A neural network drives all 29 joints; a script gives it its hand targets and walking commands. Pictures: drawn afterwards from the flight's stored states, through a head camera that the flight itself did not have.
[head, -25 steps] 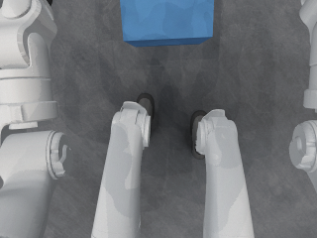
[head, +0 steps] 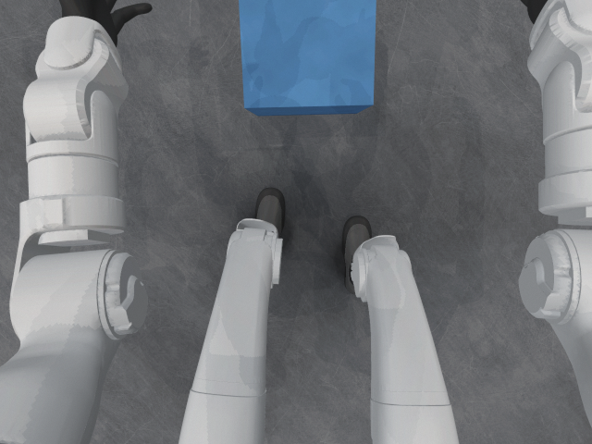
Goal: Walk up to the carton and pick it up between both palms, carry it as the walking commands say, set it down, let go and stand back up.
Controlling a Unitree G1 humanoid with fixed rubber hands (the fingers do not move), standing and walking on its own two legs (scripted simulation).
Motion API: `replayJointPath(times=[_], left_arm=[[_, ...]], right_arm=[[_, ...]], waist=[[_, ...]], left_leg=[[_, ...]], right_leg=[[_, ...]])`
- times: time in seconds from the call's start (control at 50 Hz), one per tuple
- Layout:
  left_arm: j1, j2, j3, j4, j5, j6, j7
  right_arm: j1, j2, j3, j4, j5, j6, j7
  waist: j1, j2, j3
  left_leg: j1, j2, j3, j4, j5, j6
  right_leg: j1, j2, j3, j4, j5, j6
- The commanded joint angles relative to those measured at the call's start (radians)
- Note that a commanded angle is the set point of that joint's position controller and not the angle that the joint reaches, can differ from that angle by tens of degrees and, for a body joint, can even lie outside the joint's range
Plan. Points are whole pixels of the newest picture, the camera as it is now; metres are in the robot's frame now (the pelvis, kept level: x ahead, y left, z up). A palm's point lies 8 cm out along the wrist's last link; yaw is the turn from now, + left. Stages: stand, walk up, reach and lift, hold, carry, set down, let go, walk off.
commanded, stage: let go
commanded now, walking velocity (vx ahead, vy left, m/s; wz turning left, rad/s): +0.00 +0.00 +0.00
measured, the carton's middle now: (307, 60) +0.56 +0.05 -0.55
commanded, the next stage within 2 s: stand in 1.34 s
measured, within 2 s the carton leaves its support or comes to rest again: neither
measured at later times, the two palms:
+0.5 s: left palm (15, 233) +0.32 +0.26 -0.02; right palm out of the picture +0.37 -0.19 -0.03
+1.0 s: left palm out of the picture +0.25 +0.23 +0.05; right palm out of the picture +0.25 -0.23 +0.04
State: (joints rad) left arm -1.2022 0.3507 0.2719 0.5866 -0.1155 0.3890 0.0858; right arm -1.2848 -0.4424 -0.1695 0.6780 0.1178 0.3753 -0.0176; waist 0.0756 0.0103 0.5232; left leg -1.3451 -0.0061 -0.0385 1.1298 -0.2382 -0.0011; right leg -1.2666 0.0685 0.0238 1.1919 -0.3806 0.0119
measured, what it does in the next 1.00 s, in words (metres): rises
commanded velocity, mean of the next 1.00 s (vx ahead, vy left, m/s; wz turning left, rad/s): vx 0.00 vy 0.00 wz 0.00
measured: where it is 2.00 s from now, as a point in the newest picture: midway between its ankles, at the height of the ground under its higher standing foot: (312, 255)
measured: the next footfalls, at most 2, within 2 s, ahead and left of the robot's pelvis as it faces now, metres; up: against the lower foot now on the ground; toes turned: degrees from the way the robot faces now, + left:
none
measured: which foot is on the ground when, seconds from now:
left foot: down 0.00-1.00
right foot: down 0.00-1.00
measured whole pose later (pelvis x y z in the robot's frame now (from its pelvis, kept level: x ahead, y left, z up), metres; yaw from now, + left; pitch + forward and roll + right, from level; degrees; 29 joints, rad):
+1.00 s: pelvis +0.11 +0.00 +0.12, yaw +1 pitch -6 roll +0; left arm 0.26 0.19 0.03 0.40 0.02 0.10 -0.07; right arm 0.24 -0.18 -0.06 0.45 -0.04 0.08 0.05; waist 0.00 0.00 0.20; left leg -0.17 -0.02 -0.02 0.49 -0.22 0.00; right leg -0.08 0.02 0.06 0.51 -0.32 -0.01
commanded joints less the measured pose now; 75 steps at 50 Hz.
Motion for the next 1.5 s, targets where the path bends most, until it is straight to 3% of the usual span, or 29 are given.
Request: replayJointPath(times=[0.0,0.08,0.16,0.22,0.28,0.3,0.32,0.38,0.4,0.44,0.56,0.58,0.6,0.62,0.66,0.76,0.94,1.0,1.04,1.06,1.08,1.18,1.22,1.28,1.3,1.36,1.42,1.44,1.48], left_arm=[[-0.009,0.265,-0.06,-0.523,0.022,-0.054,-0.024],[0.091,0.272,-0.039,-0.448,0.029,0.008,-0.045],[0.33,0.291,-0.007,-0.751,0.044,-0.005,-0.057],[0.524,0.227,-0.044,-0.561,0.034,-0.017,-0.079],[0.601,0.173,-0.073,-0.548,0.029,-0.07,-0.101],[0.663,0.136,-0.121,-0.608,0.003,-0.092,-0.107],[0.668,0.136,-0.096,-0.55,0.03,-0.108,-0.115],[0.852,0.048,-0.145,-0.496,0.026,-0.165,-0.132],[0.928,0.057,-0.144,-0.58,0.044,-0.194,-0.131],[0.983,0.022,-0.122,-0.442,0.081,-0.216,-0.128],[1.108,-0.035,-0.176,-0.434,0.103,-0.28,-0.134],[1.17,-0.024,-0.18,-0.411,0.125,-0.281,-0.134],[1.171,-0.041,-0.185,-0.3,0.098,-0.269,-0.135],[1.165,-0.028,-0.153,-0.337,0.133,-0.287,-0.134],[1.202,-0.03,-0.17,-0.308,0.135,-0.289,-0.13],[1.227,-0.014,-0.187,-0.412,0.135,-0.338,-0.145],[1.29,-0.012,-0.185,-0.378,0.129,-0.338,-0.153],[1.36,0.002,-0.161,-0.35,0.152,-0.319,-0.144],[1.353,0.011,-0.162,-0.365,0.138,-0.322,-0.137],[1.374,-0.005,-0.171,-0.356,0.147,-0.309,-0.136],[1.369,0.005,-0.164,-0.321,0.133,-0.309,-0.14],[1.412,-0.027,-0.197,-0.286,0.111,-0.254,-0.13],[1.408,-0.032,-0.187,-0.282,0.124,-0.214,-0.097],[1.379,-0.037,-0.198,-0.309,0.119,-0.212,-0.081],[1.376,-0.024,-0.2,-0.365,0.115,-0.215,-0.081],[1.463,0.114,-0.162,-0.133,0.153,-0.313,-0.058],[1.47,0.096,-0.167,-0.08,0.151,-0.368,-0.062],[1.494,0.069,-0.18,-0.071,0.146,-0.385,-0.065],[1.473,0.088,-0.173,-0.058,0.152,-0.399,-0.066]], right_arm=[[0.0,-0.146,-0.03,-0.478,-0.044,-0.03,-0.062],[0.032,-0.108,-0.033,-0.55,-0.039,0.036,-0.088],[0.369,-0.086,-0.045,-0.772,-0.05,0.022,-0.107],[0.49,-0.052,-0.019,-0.77,-0.08,-0.002,-0.093],[0.6,0.005,-0.029,-0.692,-0.112,-0.05,-0.07],[0.672,-0.007,-0.015,-0.712,-0.107,-0.067,-0.064],[0.609,0.02,0.003,-0.733,-0.092,-0.095,-0.059],[0.836,0.064,0.006,-0.589,-0.093,-0.152,-0.024],[0.943,0.058,0.002,-0.595,-0.098,-0.169,-0.021],[0.951,0.079,-0.01,-0.483,-0.135,-0.215,0.0],[1.1,0.111,-0.01,-0.393,-0.183,-0.288,0.042],[1.152,0.126,0.01,-0.351,-0.159,-0.289,0.054],[1.129,0.151,0.035,-0.314,-0.164,-0.289,0.054],[1.145,0.161,0.041,-0.254,-0.154,-0.298,0.066],[1.21,0.168,0.037,-0.214,-0.151,-0.308,0.07],[1.283,0.169,0.081,-0.376,-0.163,-0.352,0.058],[1.326,0.124,0.048,-0.447,-0.155,-0.354,0.052],[1.349,0.13,0.082,-0.473,-0.141,-0.339,0.076],[1.385,0.15,0.092,-0.428,-0.139,-0.329,0.08],[1.421,0.132,0.062,-0.409,-0.152,-0.317,0.077],[1.382,0.121,0.077,-0.452,-0.144,-0.329,0.08],[1.412,0.113,0.09,-0.363,-0.146,-0.298,0.064],[1.419,0.097,0.095,-0.339,-0.111,-0.318,0.056],[1.406,0.108,0.108,-0.306,-0.102,-0.327,0.043],[1.418,0.079,0.086,-0.344,-0.118,-0.337,0.042],[1.53,-0.034,0.051,-0.126,-0.135,-0.371,0.027],[1.481,-0.005,0.06,-0.083,-0.152,-0.382,0.017],[1.495,-0.016,0.057,-0.069,-0.143,-0.383,0.014],[1.5,-0.034,0.063,-0.028,-0.153,-0.392,0.012]], waist=[[-0.035,-0.001,-2.584],[0.009,0.022,-2.324],[-0.006,0.065,-2.376],[-0.018,-0.07,-2.017],[-0.003,-0.009,-1.894],[-0.048,-0.014,-1.875],[-0.009,-0.048,-1.762],[-0.041,-0.029,-1.556],[-0.02,0.015,-1.637],[-0.007,0.014,-1.351],[-0.08,0.006,-0.944],[-0.06,0.071,-0.874],[-0.062,-0.009,-0.782],[-0.028,0.025,-0.673],[-0.066,0.027,-0.538],[-0.057,-0.067,-0.525],[-0.097,0.006,-0.546],[-0.038,0.0,-0.54],[-0.028,-0.069,-0.577],[-0.067,-0.032,-0.569],[-0.04,-0.042,-0.578],[-0.084,-0.042,-0.53],[-0.043,0.018,-0.529],[-0.059,0.025,-0.538],[-0.1,0.042,-0.58],[-0.074,-0.16,-0.779],[-0.065,-0.088,-0.779],[-0.07,0.004,-0.77],[-0.084,-0.003,-0.727]], left_leg=[[1.4,-0.039,0.028,0.022,0.628,-0.016],[1.244,-0.051,0.032,-0.05,0.436,-0.001],[1.441,-0.046,0.007,-0.071,0.628,-0.015],[1.239,-0.052,0.013,-0.143,0.455,0.012],[1.252,-0.033,-0.008,-0.178,0.443,0.002],[1.308,-0.027,-0.012,-0.195,0.442,-0.001],[1.289,-0.025,-0.031,-0.219,0.422,0.013],[1.386,-0.009,-0.055,-0.267,0.385,-0.009],[1.501,-0.008,-0.062,-0.299,0.396,-0.017],[1.374,-0.011,-0.066,-0.331,0.402,-0.027],[1.248,-0.008,-0.019,-0.492,-0.023,-0.034],[1.249,-0.008,-0.01,-0.53,-0.067,-0.035],[1.221,-0.014,-0.009,-0.53,-0.102,-0.028],[1.249,-0.014,-0.006,-0.555,-0.135,-0.035],[1.314,-0.023,0.016,-0.598,-0.143,-0.039],[1.508,-0.039,0.034,-0.607,-0.002,-0.026],[1.544,-0.038,0.049,-0.65,0.158,-0.041],[1.54,-0.035,0.04,-0.674,0.134,-0.039],[1.535,-0.032,0.031,-0.679,0.221,-0.028],[1.559,-0.027,0.023,-0.687,0.25,-0.033],[1.542,-0.035,0.035,-0.677,0.266,-0.025],[1.532,-0.024,0.025,-0.677,0.353,-0.03],[1.491,-0.023,0.013,-0.661,0.411,-0.043],[1.505,-0.022,0.005,-0.648,0.451,-0.05],[1.542,-0.02,0.005,-0.626,0.496,-0.06],[1.359,0.086,-0.009,-0.579,0.699,0.014],[1.359,0.082,0.012,-0.57,0.752,0.042],[1.366,0.108,-0.007,-0.585,0.795,0.036],[1.341,0.085,0.025,-0.566,0.755,0.035]], right_leg=[[0.578,0.038,-0.047,-0.127,0.425,0.013],[0.567,0.017,-0.029,-0.154,0.308,0.022],[0.654,0.035,-0.018,-0.203,0.394,0.02],[0.681,0.022,-0.01,-0.26,0.332,0.015],[0.683,0.004,-0.003,-0.296,0.299,0.009],[0.714,0.01,-0.009,-0.32,0.292,0.0],[0.67,0.005,0.0,-0.343,0.254,0.002],[0.588,0.007,-0.011,-0.396,0.181,-0.01],[0.668,0.011,-0.005,-0.416,0.198,-0.018],[0.589,0.0,-0.01,-0.447,0.168,-0.014],[0.653,-0.027,-0.011,-0.573,-0.036,-0.025],[0.7,-0.037,-0.011,-0.599,-0.056,-0.035],[0.673,-0.057,-0.008,-0.645,-0.113,-0.038],[0.595,-0.074,-0.005,-0.683,-0.165,-0.049],[0.592,-0.093,-0.004,-0.76,-0.178,-0.071],[0.702,-0.119,0.023,-0.874,-0.116,-0.065],[0.888,-0.074,0.019,-0.875,0.107,-0.041],[0.944,-0.08,0.011,-0.882,0.089,-0.033],[0.985,-0.064,0.006,-0.869,0.177,-0.015],[0.992,-0.048,-0.002,-0.844,0.209,-0.018],[0.996,-0.047,-0.006,-0.845,0.222,-0.012],[0.985,-0.041,-0.008,-0.822,0.292,0.001],[0.993,-0.041,-0.018,-0.798,0.334,-0.01],[0.941,-0.034,-0.015,-0.792,0.353,-0.004],[0.958,-0.029,-0.015,-0.778,0.393,-0.008],[1.145,-0.101,0.022,-0.7,0.669,0.011],[1.163,-0.116,0.018,-0.677,0.749,0.009],[1.141,-0.108,0.025,-0.671,0.677,0.012],[1.101,-0.129,0.035,-0.721,0.711,0.007]])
